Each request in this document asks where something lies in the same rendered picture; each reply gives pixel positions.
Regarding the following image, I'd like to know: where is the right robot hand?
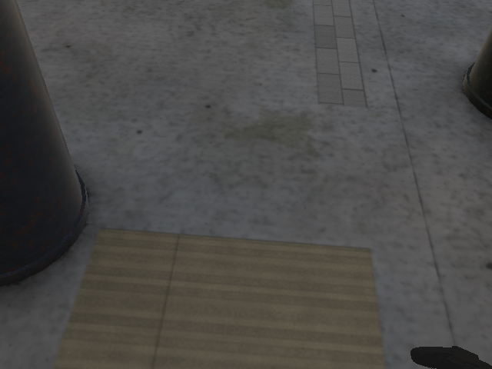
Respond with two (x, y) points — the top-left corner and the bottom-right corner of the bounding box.
(411, 346), (492, 369)

